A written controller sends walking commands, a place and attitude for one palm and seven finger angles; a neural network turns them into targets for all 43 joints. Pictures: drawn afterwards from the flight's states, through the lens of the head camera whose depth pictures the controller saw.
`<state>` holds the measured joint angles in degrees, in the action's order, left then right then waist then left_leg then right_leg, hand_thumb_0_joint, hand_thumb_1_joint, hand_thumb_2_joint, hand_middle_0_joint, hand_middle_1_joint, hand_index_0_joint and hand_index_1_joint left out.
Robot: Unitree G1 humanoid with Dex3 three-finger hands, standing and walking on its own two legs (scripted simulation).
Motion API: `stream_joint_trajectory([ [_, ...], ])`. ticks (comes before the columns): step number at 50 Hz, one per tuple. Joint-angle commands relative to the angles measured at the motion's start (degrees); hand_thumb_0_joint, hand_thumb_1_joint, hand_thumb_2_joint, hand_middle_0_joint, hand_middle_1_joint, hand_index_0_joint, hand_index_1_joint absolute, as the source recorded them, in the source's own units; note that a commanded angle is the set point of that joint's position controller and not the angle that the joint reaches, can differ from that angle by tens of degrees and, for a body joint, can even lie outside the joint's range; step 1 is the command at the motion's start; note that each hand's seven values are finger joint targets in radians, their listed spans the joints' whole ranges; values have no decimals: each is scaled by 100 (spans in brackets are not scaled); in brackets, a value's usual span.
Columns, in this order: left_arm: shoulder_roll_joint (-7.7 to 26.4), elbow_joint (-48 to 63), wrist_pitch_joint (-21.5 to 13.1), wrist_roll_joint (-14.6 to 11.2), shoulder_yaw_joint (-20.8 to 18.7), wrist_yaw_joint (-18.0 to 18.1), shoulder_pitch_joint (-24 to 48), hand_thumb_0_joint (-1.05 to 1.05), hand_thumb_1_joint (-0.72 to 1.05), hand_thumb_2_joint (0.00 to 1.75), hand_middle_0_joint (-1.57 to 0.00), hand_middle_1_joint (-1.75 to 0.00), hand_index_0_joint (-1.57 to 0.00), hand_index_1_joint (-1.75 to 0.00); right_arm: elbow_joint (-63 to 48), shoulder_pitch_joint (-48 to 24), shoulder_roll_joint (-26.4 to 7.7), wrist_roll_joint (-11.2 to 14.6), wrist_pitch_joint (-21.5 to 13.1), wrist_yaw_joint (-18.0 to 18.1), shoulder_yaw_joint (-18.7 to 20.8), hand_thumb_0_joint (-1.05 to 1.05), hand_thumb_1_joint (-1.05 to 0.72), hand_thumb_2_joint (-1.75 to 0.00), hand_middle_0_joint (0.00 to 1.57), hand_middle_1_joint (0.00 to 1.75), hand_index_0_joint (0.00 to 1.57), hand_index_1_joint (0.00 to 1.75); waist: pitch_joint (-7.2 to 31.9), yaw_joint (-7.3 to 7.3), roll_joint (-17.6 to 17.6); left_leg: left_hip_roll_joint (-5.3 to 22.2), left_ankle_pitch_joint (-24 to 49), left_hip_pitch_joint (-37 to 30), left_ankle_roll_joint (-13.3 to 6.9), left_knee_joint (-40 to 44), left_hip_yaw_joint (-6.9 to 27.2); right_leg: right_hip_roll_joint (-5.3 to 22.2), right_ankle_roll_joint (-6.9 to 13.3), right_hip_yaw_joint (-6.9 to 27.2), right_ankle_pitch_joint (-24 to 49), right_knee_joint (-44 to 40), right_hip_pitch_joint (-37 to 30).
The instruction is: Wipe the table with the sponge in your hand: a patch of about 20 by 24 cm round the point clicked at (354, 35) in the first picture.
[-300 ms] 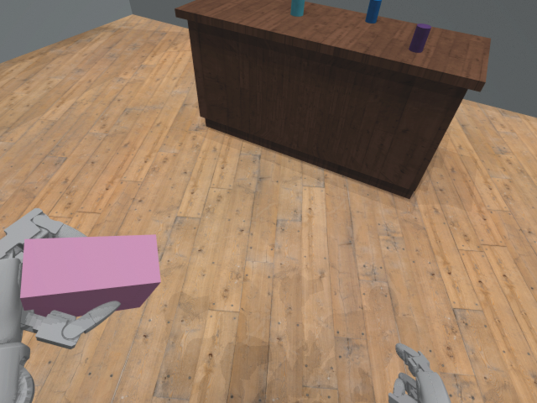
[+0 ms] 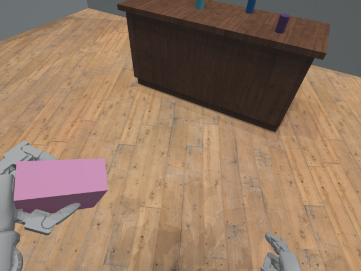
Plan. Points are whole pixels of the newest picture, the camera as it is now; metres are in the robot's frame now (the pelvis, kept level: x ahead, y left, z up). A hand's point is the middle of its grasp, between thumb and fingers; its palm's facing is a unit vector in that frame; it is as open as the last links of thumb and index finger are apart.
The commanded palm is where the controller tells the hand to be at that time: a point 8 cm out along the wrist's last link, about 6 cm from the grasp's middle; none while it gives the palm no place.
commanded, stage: look at it before walking up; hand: left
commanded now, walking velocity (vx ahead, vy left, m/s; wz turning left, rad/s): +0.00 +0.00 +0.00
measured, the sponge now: (74, 187) +0.23 +0.21 +0.13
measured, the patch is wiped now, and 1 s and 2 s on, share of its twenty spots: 0.00 0.00 0.00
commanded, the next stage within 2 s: walk to a spot facing it in 0.10 s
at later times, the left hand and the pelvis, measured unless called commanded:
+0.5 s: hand (37, 185) +0.21 +0.25 +0.16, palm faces +0.46 -0.80 -0.38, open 9.9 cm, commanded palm +0.16 +0.29 +0.18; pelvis +0.01 +0.00 -0.01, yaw +3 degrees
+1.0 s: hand (59, 134) +0.31 +0.26 +0.17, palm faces +0.50 -0.76 -0.42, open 9.9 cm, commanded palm +0.25 +0.29 +0.18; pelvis +0.12 -0.01 +0.00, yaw +5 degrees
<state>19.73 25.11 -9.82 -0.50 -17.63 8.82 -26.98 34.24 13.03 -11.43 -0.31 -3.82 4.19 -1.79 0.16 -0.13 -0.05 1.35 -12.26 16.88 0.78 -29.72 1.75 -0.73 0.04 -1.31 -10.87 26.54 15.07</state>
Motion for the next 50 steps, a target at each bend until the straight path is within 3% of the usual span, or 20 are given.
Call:
stream_joint_trajectory([
  [1, 928, 1447, -428, -39, -641, 114, 496, 0, 10, 130, -120, -160, -120, -160, -915, -542, -691, 28, -335, 44, 284, 0, -90, -90, 20, 30, 20, 30, 667, 12, -437, 332, 164, 234, -162, 733, 213, 284, -1, 295, 26, -296, -715],
  [10, 940, 1250, -424, -29, -674, 100, 502, 0, 10, 130, -120, -160, -120, -160, -889, -548, -721, 25, -330, 44, 296, 0, -90, -90, 20, 30, 20, 30, 479, 8, -414, 296, -285, 372, -156, 789, 183, 307, 6, 349, -290, -426, -556],
  [16, 943, 1375, -342, 38, -611, 155, 661, 0, 10, 130, -120, -160, -120, -160, -888, -558, -704, -36, -220, 106, 320, 0, -90, -90, 20, 30, 20, 30, 190, 97, -94, 213, -2317, 740, -392, 344, 227, 699, 314, 732, -2933, -532, 99],
  [19, 1067, 1568, -394, 34, -757, 219, 782, 0, 10, 130, -120, -160, -120, -160, -814, -505, -705, -71, -238, 138, 308, 0, -90, -90, 20, 30, 20, 30, 205, 141, -321, 353, -1837, 825, -511, 346, 500, 734, 413, 676, -2203, -54, -169],
  [22, 1032, 1522, -475, 4, -821, 222, 631, 0, 10, 130, -120, -160, -120, -160, -754, -447, -729, -60, -292, 148, 324, 0, -90, -90, 20, 30, 20, 30, 458, 130, -917, 851, -941, 285, -739, 605, 1202, 363, 166, 29, -1226, 967, -12],
  [24, 852, 1141, -454, 2, -733, 144, 318, 0, 10, 130, -120, -160, -120, -160, -746, -436, -732, -20, -251, 116, 353, 0, -90, -90, 20, 30, 20, 30, 312, 95, -1249, 1179, -2007, 581, -896, 1091, 1706, 155, 44, -172, -1935, 1188, 78],
  [26, 756, 1185, -419, 58, -618, 101, 458, 0, 10, 130, -120, -160, -120, -160, -801, -496, -708, -18, -245, 93, 329, 0, -90, -90, 20, 30, 20, 30, -178, 101, -1348, 1154, -2832, 1345, -907, 1186, 1660, 155, 80, -150, -1943, 1005, -166],
  [28, 802, 1192, -460, 71, -581, 94, 656, 0, 10, 130, -120, -160, -120, -160, -767, -439, -667, -26, -247, 65, 332, 0, -90, -90, 20, 30, 20, 30, -231, 60, -562, 668, -2357, 1812, -563, 289, 763, 574, 340, 374, -2235, 28, -679],
  [30, 1052, 1156, -453, 77, -645, 133, 903, 0, 10, 130, -120, -160, -120, -160, -696, -444, -613, 26, -262, 16, 386, 0, -90, -90, 20, 30, 20, 30, -179, 6, 1514, -88, -1580, 2642, -127, -2363, -528, 2207, 1134, 2874, -2724, -1291, -1265],
  [31, 1068, 1291, -524, 30, -554, 147, 1124, 0, 10, 130, -120, -160, -120, -160, -701, -624, -745, 42, -315, 22, 433, 0, -90, -90, 20, 30, 20, 30, -240, -19, 1237, 93, -1565, 2767, -64, -3251, -260, 2584, 1422, 3060, -1919, -1442, -1298],
  [32, 1150, 1392, -599, 64, -647, 167, 1166, 0, 10, 130, -120, -160, -120, -160, -644, -576, -727, -1, -342, 25, 383, 0, -90, -90, 20, 30, 20, 30, -159, -2, 582, 291, -1466, 2635, -56, -3248, -83, 2573, 1512, 2763, -1347, -1294, -1252],
  [33, 1140, 1441, -629, 113, -700, 167, 1077, 0, 10, 130, -120, -160, -120, -160, -616, -464, -609, -57, -312, -12, 298, 0, -90, -90, 20, 30, 20, 30, -56, 26, 163, 453, -1375, 2023, -92, -2749, -88, 2301, 1337, 2026, -1271, -1093, -726],
  [36, 1341, 1683, -676, 69, -988, 166, 759, 0, 10, 130, -120, -160, -120, -160, -733, -691, -445, -67, -203, 13, 242, 0, -90, -90, 20, 30, 20, 30, 63, -82, 664, 366, -966, 751, -139, -1002, -771, 1679, 976, 627, -373, -598, -370],
  [39, 1134, 1859, -652, -51, -941, 240, 695, 0, 10, 130, -120, -160, -120, -160, -776, -458, -502, -54, -264, 91, 342, 0, -90, -90, 20, 30, 20, 30, 637, 61, 180, -8, -8, -826, -138, 306, -1250, 1118, 548, 43, 274, 695, -325],
  [40, 986, 1785, -657, -84, -868, 249, 460, 0, 10, 130, -120, -160, -120, -160, -802, -312, -605, -19, -278, 132, 415, 0, -90, -90, 20, 30, 20, 30, 900, 173, -538, 456, 67, -1730, -399, 584, -499, 849, 275, -240, 412, 1862, 286],
  [41, 947, 2008, -710, -112, -856, 268, 422, 0, 10, 130, -120, -160, -120, -160, -826, -388, -736, -24, -252, 106, 462, 0, -90, -90, 20, 30, 20, 30, 1057, 163, -1815, 1770, 742, -2625, -1002, 769, 1391, 276, -69, -543, -1373, 3169, 1644],
  [42, 1068, 1960, -729, -72, -845, 285, 540, 0, 10, 130, -120, -160, -120, -160, -853, -422, -638, 10, -252, 52, 405, 0, -90, -90, 20, 30, 20, 30, 908, 170, -1722, 2394, 1286, -2590, -1484, 1096, 2425, 185, -52, -203, -2441, 4083, 2265],
  [43, 1196, 1514, -673, -23, -941, 220, 525, 0, 10, 130, -120, -160, -120, -160, -686, -444, -634, -38, -254, 39, 398, 0, -90, -90, 20, 30, 20, 30, 619, 187, -1416, 2557, 705, -2080, -1602, 1245, 2507, 512, -45, 110, -2287, 4413, 2509],
  [45, 1001, 1715, -581, -31, -781, 145, 758, 0, 10, 130, -120, -160, -120, -160, -641, -425, -643, 34, -288, -14, 487, 0, -90, -90, 20, 30, 20, 30, 340, 167, -971, 2345, 548, -1846, -1547, 1110, 1840, 751, -104, 175, -2024, 4114, 2698],
  [50, 909, 1795, -524, -64, -768, 112, 289, 0, 10, 130, -120, -160, -120, -160, -740, -490, -649, 48, -389, -38, 425, 0, -90, -90, 20, 30, 20, 30, 230, 37, -1512, 1556, 236, -680, -931, 1243, -165, 524, -180, -757, -1083, 2050, 1089],
])
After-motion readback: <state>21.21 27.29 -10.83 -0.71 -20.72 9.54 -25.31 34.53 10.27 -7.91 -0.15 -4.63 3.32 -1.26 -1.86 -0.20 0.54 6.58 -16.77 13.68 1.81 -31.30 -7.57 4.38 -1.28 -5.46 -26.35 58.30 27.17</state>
